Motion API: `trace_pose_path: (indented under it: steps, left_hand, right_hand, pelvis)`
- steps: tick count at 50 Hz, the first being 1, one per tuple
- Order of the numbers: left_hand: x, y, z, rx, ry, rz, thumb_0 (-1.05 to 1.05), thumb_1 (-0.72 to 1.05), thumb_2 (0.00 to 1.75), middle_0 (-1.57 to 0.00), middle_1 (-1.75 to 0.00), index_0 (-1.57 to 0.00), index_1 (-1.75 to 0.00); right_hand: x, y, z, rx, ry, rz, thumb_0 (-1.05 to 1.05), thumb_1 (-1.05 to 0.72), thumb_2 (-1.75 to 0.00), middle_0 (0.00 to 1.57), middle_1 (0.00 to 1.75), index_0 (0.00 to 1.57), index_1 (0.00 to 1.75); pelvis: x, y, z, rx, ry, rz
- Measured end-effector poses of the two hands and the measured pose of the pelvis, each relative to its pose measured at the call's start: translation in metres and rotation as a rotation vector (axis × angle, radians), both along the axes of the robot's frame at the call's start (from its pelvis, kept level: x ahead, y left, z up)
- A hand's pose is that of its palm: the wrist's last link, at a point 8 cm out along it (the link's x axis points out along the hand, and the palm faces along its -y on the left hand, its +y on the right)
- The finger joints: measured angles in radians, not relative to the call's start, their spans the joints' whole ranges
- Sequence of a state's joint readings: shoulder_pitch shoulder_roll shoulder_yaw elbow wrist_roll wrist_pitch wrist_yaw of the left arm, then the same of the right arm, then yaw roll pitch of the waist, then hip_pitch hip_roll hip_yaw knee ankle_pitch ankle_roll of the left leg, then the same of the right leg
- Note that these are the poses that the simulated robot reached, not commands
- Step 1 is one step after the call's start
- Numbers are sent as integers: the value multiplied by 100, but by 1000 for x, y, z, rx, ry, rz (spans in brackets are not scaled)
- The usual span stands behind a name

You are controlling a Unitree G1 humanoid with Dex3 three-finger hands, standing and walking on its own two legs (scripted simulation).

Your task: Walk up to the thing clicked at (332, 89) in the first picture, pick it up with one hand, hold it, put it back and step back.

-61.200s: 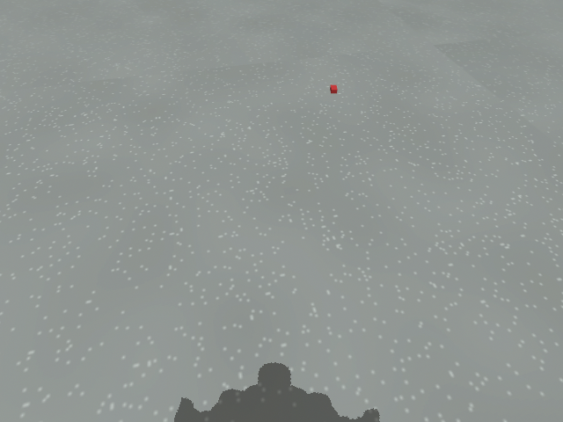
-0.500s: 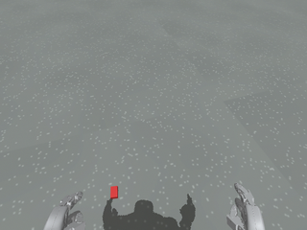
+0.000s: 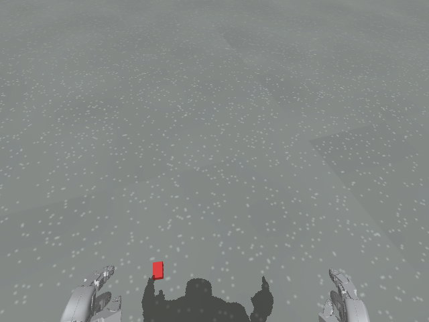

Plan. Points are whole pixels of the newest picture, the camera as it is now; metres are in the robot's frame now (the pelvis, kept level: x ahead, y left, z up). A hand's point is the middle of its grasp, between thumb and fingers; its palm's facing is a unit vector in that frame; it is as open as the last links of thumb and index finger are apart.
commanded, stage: home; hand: left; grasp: from above
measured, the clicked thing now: (158, 270) +0.46 +0.23 -0.70
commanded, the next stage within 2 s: stand in 1.30 s
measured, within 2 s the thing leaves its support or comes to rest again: neither
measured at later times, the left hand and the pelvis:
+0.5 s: hand (115, 319) +0.16 +0.18 -0.05, palm faces +0.04 -0.98 -0.19, open 8.4 cm; pelvis -0.01 +0.00 +0.00, yaw +0 degrees
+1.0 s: hand (117, 314) +0.16 +0.18 -0.05, palm faces +0.04 -0.98 -0.19, open 7.7 cm; pelvis +0.00 +0.00 +0.00, yaw +0 degrees
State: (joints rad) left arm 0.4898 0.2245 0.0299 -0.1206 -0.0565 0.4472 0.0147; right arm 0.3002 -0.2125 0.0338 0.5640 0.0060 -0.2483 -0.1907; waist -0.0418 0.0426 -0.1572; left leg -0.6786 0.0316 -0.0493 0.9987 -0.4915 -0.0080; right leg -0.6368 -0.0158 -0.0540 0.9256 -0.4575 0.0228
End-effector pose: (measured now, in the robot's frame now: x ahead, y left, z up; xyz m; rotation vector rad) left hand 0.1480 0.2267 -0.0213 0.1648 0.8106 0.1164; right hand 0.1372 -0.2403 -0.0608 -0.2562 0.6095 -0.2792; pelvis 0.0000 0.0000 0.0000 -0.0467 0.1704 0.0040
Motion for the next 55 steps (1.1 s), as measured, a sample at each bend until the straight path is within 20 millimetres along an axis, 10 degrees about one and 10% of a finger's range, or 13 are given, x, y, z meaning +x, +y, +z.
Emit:
trace_pose_path:
  steps: [55]
  left_hand:
    - [0, -1, 0, 3, -5, 1, 1, 86, 87, -20, -29, -20, -29]
  right_hand:
    - [9, -4, 2, -4, -19, 3, 1, -90, -90, 21, 30, 21, 30]
  pelvis:
    - [2, -2, -2, 0, 5, 2]
